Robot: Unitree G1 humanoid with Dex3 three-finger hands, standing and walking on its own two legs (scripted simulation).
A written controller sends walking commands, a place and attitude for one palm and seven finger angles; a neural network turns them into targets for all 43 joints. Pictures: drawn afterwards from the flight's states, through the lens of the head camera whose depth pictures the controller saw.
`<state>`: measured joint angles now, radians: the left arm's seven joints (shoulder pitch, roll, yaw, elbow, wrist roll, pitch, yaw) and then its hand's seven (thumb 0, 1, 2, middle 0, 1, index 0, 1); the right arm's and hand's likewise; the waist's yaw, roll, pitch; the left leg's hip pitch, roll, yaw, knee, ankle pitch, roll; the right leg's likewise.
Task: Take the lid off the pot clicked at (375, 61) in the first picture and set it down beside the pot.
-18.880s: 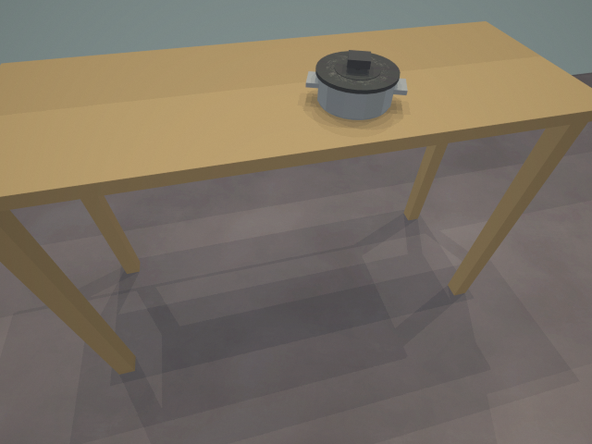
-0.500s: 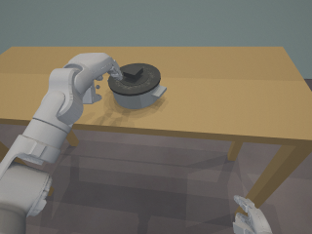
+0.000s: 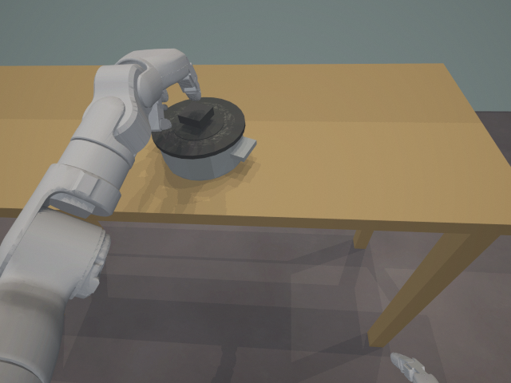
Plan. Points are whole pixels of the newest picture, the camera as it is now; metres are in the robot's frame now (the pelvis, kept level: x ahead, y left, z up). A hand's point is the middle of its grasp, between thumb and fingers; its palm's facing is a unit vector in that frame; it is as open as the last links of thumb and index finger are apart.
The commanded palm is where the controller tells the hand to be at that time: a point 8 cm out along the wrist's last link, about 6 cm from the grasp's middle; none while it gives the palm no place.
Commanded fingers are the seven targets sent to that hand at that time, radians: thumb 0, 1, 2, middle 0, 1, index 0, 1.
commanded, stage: move the open hand above the knob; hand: left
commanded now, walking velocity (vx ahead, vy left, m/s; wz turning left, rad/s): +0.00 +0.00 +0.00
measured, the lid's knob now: (196, 114) +0.53 +0.12 +0.15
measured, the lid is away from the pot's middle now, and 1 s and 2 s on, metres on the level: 0.00 0.00 0.00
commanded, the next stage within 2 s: none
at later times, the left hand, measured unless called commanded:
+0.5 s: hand (186, 87) +0.51 +0.11 +0.22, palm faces -0.27 -0.04 -0.96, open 10.4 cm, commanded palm +0.49 +0.13 +0.28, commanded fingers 0.00 -0.41 1.62 -0.84 -0.08 -0.84 -0.08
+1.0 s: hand (180, 88) +0.49 +0.12 +0.22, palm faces -0.28 -0.04 -0.96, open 10.3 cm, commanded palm +0.50 +0.12 +0.28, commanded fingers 0.00 -0.41 1.62 -0.84 -0.08 -0.84 -0.08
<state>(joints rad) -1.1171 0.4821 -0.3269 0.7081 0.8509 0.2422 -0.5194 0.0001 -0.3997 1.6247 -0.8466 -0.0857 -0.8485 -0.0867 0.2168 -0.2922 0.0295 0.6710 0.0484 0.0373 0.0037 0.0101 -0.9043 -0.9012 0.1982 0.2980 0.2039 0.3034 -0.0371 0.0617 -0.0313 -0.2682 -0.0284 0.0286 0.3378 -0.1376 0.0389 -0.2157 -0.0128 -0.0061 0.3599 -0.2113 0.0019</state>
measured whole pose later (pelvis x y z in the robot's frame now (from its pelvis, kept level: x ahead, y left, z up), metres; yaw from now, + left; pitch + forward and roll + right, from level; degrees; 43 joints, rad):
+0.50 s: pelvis +0.02 +0.01 +0.00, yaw -2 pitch +7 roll +0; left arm -1.22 0.44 -0.27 0.90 0.89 0.23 -0.48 0.00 -0.40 1.63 -0.84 -0.09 -0.85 -0.09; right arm 0.34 -0.29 -0.01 0.70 0.03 0.05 0.03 0.01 -0.90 -0.90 0.20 0.30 0.20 0.30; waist -0.08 0.07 -0.08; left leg -0.29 -0.03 0.06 0.34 -0.17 0.05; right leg -0.25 -0.01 0.03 0.36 -0.23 0.01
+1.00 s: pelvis +0.01 +0.00 +0.00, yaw +0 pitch +6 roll +0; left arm -1.33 0.42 -0.33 1.03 0.89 0.23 -0.48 0.00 -0.40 1.62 -0.85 -0.09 -0.85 -0.09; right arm 0.26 -0.28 0.01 0.71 0.04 0.05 0.01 0.01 -0.90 -0.90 0.20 0.30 0.20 0.30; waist -0.08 0.05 -0.06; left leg -0.32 -0.03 0.03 0.36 -0.15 0.04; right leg -0.27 -0.02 0.00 0.38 -0.23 0.01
